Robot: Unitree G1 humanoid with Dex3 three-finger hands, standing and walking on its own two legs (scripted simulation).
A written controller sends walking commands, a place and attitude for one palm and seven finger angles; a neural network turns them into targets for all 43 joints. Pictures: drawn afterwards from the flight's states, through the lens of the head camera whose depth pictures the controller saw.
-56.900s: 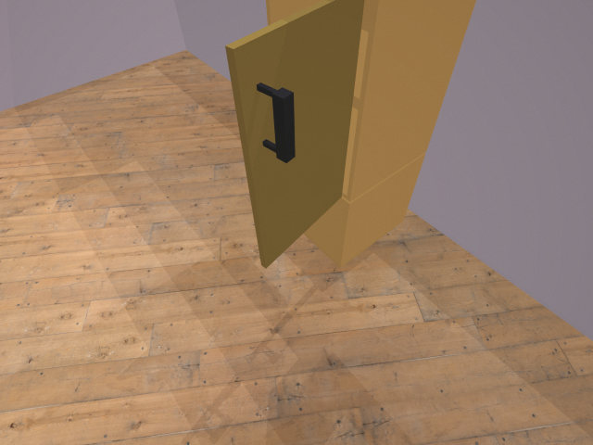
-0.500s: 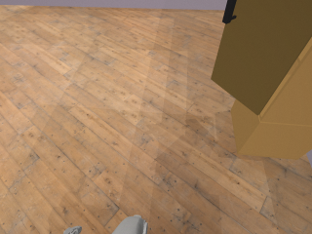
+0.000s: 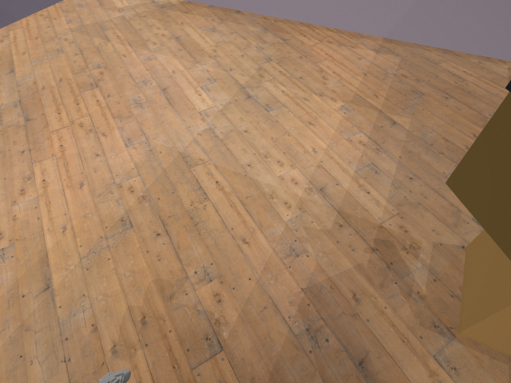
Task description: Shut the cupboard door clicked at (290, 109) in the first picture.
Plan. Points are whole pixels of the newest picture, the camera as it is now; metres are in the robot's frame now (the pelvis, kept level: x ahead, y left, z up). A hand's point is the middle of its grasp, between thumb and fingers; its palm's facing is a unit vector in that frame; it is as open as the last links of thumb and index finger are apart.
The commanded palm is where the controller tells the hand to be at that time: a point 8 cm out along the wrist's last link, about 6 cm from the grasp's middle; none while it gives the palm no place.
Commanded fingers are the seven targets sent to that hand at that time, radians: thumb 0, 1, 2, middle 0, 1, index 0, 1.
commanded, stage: walk to a spot facing it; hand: left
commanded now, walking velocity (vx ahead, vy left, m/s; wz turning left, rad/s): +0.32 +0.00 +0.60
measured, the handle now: out of the picture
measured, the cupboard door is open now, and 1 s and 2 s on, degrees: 41 41 41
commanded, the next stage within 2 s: turn to face it in 0.66 s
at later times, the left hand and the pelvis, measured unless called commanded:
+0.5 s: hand out of the picture +0.03 +0.20 -0.18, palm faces +0.40 -0.90 -0.16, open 7.4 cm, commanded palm none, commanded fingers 0.00 0.90 0.90 -0.20 -0.30 -0.20 -0.30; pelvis +0.16 +0.06 -0.02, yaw +19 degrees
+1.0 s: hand (126, 255) +0.39 +0.32 -0.15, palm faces +0.30 -0.94 -0.17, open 7.4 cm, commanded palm none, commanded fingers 0.00 0.90 0.90 -0.20 -0.30 -0.20 -0.30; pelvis +0.34 +0.12 +0.01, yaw +19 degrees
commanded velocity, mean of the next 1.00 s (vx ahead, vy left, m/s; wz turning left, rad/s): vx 0.22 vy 0.00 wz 0.14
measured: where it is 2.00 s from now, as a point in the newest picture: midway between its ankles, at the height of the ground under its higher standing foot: (222, 319)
